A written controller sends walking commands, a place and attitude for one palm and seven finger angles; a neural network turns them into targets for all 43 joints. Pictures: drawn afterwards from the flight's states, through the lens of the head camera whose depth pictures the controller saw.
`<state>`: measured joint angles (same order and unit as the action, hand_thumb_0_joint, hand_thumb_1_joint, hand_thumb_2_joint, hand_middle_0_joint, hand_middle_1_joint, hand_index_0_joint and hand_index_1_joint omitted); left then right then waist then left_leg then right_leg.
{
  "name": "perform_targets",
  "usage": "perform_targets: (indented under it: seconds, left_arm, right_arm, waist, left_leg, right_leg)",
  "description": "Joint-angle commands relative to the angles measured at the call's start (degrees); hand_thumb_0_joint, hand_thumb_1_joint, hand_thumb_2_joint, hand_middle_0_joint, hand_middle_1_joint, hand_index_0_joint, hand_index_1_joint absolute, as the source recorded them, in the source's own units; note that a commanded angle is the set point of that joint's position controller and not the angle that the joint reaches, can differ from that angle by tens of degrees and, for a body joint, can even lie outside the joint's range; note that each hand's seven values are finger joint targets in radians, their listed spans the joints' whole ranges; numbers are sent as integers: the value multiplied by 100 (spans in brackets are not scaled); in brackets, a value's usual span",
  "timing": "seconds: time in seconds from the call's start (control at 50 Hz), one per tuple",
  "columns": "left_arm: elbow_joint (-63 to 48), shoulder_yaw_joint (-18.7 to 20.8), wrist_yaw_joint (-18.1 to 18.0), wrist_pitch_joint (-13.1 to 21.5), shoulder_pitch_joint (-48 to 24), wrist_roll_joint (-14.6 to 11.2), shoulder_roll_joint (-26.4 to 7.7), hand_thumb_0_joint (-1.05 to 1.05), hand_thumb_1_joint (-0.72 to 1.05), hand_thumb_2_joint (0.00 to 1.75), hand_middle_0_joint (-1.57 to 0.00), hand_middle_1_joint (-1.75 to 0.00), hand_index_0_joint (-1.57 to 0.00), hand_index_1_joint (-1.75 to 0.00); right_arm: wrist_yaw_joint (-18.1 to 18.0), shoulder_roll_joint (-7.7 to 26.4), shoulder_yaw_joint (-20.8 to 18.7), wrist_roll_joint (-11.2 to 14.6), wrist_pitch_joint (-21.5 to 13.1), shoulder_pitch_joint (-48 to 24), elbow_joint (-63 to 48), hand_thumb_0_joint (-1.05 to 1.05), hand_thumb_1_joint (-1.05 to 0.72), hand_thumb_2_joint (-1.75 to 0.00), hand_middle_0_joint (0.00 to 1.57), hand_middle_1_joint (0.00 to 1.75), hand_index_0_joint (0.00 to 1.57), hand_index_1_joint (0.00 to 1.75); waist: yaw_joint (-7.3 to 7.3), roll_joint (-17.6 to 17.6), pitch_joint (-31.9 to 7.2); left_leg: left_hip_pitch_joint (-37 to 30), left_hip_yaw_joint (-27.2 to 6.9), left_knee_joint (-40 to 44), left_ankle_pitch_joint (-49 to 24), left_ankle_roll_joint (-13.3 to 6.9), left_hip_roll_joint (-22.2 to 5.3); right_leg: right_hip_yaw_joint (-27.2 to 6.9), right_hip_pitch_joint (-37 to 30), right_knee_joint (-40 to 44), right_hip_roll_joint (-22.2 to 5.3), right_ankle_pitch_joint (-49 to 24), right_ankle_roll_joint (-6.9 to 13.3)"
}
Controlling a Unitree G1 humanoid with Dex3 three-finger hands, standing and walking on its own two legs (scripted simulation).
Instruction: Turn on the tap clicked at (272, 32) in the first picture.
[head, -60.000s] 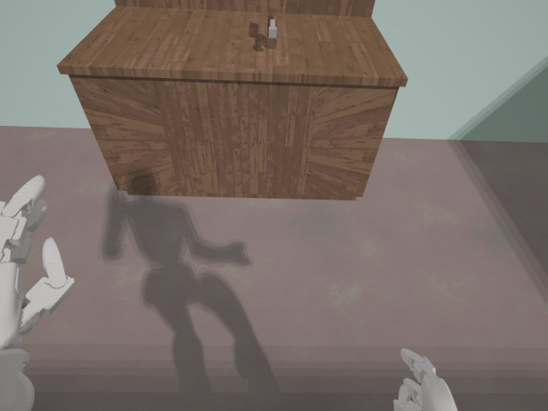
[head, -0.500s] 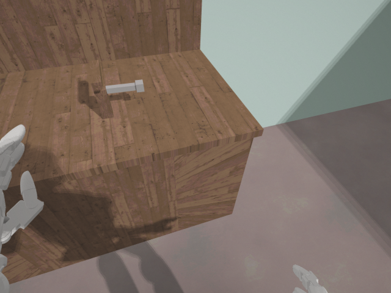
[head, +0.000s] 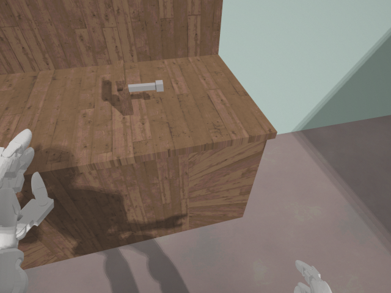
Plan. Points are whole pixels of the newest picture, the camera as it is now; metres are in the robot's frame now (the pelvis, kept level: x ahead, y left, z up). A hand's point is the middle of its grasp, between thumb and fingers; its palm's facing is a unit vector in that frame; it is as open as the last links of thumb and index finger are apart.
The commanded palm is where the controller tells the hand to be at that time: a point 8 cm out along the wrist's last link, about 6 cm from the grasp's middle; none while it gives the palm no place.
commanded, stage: stand and check the lever's angle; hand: left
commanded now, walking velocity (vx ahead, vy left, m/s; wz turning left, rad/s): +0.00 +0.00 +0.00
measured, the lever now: (159, 85) +0.74 +0.18 +0.05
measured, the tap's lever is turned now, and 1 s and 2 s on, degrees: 86 86 86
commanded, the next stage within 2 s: stand and wait in 0.24 s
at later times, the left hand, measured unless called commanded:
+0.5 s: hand (51, 178) +0.25 +0.26 +0.16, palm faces +0.38 -0.86 -0.34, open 7.4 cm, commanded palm +0.20 +0.30 +0.18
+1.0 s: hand (47, 174) +0.25 +0.27 +0.17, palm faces +0.39 -0.86 -0.34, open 7.4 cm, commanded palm +0.20 +0.31 +0.18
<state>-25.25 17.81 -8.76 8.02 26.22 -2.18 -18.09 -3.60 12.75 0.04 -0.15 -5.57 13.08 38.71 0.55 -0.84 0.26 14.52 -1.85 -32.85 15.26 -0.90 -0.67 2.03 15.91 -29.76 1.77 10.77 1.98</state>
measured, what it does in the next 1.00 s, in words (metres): stands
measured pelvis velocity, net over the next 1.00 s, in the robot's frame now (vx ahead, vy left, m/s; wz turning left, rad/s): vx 0.04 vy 0.03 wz -0.02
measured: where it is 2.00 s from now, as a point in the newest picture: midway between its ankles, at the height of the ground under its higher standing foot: outside the picture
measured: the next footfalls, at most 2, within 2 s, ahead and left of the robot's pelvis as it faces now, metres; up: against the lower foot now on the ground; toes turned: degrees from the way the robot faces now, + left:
none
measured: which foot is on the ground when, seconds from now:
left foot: down 0.00-1.00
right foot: down 0.00-1.00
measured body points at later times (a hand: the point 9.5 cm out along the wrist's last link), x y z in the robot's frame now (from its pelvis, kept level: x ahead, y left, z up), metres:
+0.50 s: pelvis +0.03 +0.02 +0.01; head +0.03 +0.04 +0.46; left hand +0.22 +0.31 +0.18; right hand +0.20 -0.21 -0.07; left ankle +0.03 +0.13 -0.73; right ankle +0.06 -0.10 -0.73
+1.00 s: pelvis +0.04 +0.03 +0.01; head +0.03 +0.03 +0.46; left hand +0.23 +0.31 +0.18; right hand +0.21 -0.20 -0.07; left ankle +0.03 +0.13 -0.73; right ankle +0.06 -0.10 -0.73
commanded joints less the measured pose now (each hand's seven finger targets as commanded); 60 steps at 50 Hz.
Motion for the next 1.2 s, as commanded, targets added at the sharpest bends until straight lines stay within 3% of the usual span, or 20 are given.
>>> perform_targets:
  seconds: [0.0, 0.02, 0.04, 0.1, 0.16, 0.24, 0.26, 0.28, 0.36, 0.5, 0.76, 0.86, 0.88, 0.92, 0.98, 1.04, 1.18]
  left_arm:
    - [-1381, 532, -111, 394, -808, 16, -1090, 0, 90, 90, -20, -30, -20, -30]
    - [-1319, 547, -135, 397, -795, 52, -1088, 0, 90, 90, -20, -30, -20, -30]
    - [-1253, 541, -150, 398, -783, 77, -1069, 0, 90, 90, -20, -30, -20, -30]
    - [-1194, 560, -135, 423, -754, 70, -1066, 0, 90, 90, -20, -30, -20, -30]
    - [-1136, 568, -119, 420, -558, 25, -1040, 0, 90, 90, -20, -30, -20, -30]
    - [-1205, 581, -98, 403, -461, -14, -1036, 0, 90, 90, -20, -30, -20, -30]
    - [-1257, 598, -95, 411, -425, -29, -1045, 0, 90, 90, -20, -30, -20, -30]
    - [-1279, 641, -85, 401, -412, -29, -1093, 0, 90, 90, -20, -30, -20, -30]
    - [-1255, 631, -84, 398, -301, -70, -1068, 0, 90, 90, -20, -30, -20, -30]
    - [-1395, 615, -69, 414, -379, -90, -1069, 0, 90, 90, -20, -30, -20, -30]
    - [-1213, 520, -56, 385, -514, -89, -1016, 0, 90, 90, -20, -30, -20, -30]
    - [-1248, 567, -59, 383, -460, -92, -1056, 0, 90, 90, -20, -30, -20, -30]
    - [-1225, 591, -50, 363, -436, -89, -1100, 0, 90, 90, -20, -30, -20, -30]
    - [-1174, 551, -49, 357, -436, -101, -1038, 0, 90, 90, -20, -30, -20, -30]
    - [-1146, 605, -47, 345, -467, -93, -1106, 0, 90, 90, -20, -30, -20, -30]
    - [-1114, 557, -56, 342, -454, -96, -1050, 0, 90, 90, -20, -30, -20, -30]
    - [-1128, 603, -60, 311, -457, -83, -1126, 0, 90, 90, -20, -30, -20, -30]
  right_arm:
    - [-151, 580, -185, 15, -346, -776, -1053, 0, -90, -90, 20, 30, 20, 30]
    - [-156, 572, -164, 12, -353, -795, -1082, 0, -90, -90, 20, 30, 20, 30]
    - [-154, 553, -162, 14, -360, -810, -1085, 0, -90, -90, 20, 30, 20, 30]
    - [-132, 551, -186, 9, -383, -765, -1104, 0, -90, -90, 20, 30, 20, 30]
    - [-91, 555, -209, 0, -392, -751, -1133, 0, -90, -90, 20, 30, 20, 30]
    - [-67, 572, -213, 13, -349, -758, -1165, 0, -90, -90, 20, 30, 20, 30]
    - [-67, 570, -215, 14, -340, -770, -1173, 0, -90, -90, 20, 30, 20, 30]
    - [-72, 590, -217, 13, -328, -801, -1197, 0, -90, -90, 20, 30, 20, 30]
    - [-80, 563, -213, 33, -276, -824, -1216, 0, -90, -90, 20, 30, 20, 30]
    - [-95, 585, -221, 52, -218, -851, -1250, 0, -90, -90, 20, 30, 20, 30]
    - [-103, 587, -205, 44, -118, -907, -1266, 0, -90, -90, 20, 30, 20, 30]
    - [-117, 587, -212, 34, -108, -899, -1277, 0, -90, -90, 20, 30, 20, 30]
    - [-121, 615, -215, 34, -114, -932, -1296, 0, -90, -90, 20, 30, 20, 30]
    - [-115, 579, -195, 36, -92, -919, -1269, 0, -90, -90, 20, 30, 20, 30]
    - [-134, 609, -210, 27, -88, -948, -1289, 0, -90, -90, 20, 30, 20, 30]
    - [-131, 597, -204, 34, -82, -923, -1277, 0, -90, -90, 20, 30, 20, 30]
    - [-146, 623, -217, 27, -79, -968, -1283, 0, -90, -90, 20, 30, 20, 30]
  waist:
    - [-93, -597, -117]
    - [-71, -711, -18]
    - [-43, -608, -7]
    - [-42, -182, -188]
    - [-48, -73, -319]
    - [-45, -31, -522]
    - [-39, -59, -602]
    - [-47, -342, -590]
    - [-24, -151, -642]
    - [-20, -335, -685]
    - [-9, -289, -576]
    - [6, -219, -716]
    - [6, -336, -654]
    - [0, -167, -625]
    - [5, -261, -537]
    - [13, -125, -598]
    - [10, -229, -514]
  left_leg:
    - [-46, -680, 1437, 1030, -292, -503]
    - [292, -815, 1664, 1378, -315, -564]
    - [491, -796, 1680, 1470, -318, -548]
    - [358, -547, 1392, 890, -231, -400]
    - [150, -352, 1125, 337, -165, -293]
    - [-23, -308, 1106, -187, -116, -309]
    - [-96, -299, 1100, -402, -114, -319]
    - [-130, -324, 1172, -574, -100, -335]
    - [-205, -292, 1126, -968, -80, -354]
    - [-394, -289, 1174, -1528, -6, -394]
    - [-260, -254, 1353, -954, 16, -333]
    - [-337, -233, 1302, -1233, 33, -316]
    - [-325, -253, 1327, -1220, 52, -299]
    - [-296, -244, 1339, -1069, 43, -308]
    - [-243, -227, 1389, -811, 35, -265]
    - [-227, -215, 1363, -777, 20, -253]
    - [-201, -204, 1375, -613, 14, -211]
  right_leg:
    - [-815, 142, 842, -414, 1231, -66]
    - [-648, -104, 736, -295, 1007, -129]
    - [-609, -346, 736, -264, 790, -151]
    - [-716, -552, 947, -350, 600, -112]
    - [-861, -573, 1138, -466, 390, -57]
    - [-772, -739, 1023, -459, -117, -59]
    - [-739, -814, 964, -462, -360, -58]
    - [-702, -815, 875, -451, -496, -51]
    - [-615, -949, 822, -444, -956, -87]
    - [-506, -1018, 694, -413, -1302, -95]
    - [-491, -984, 883, -372, -969, -116]
    - [-450, -1102, 873, -372, -1173, -120]
    - [-473, -1042, 889, -381, -1118, -107]
    - [-481, -1035, 949, -375, -1033, -119]
    - [-517, -963, 1033, -384, -859, -109]
    - [-512, -1034, 1054, -379, -850, -117]
    - [-563, -943, 1166, -395, -704, -105]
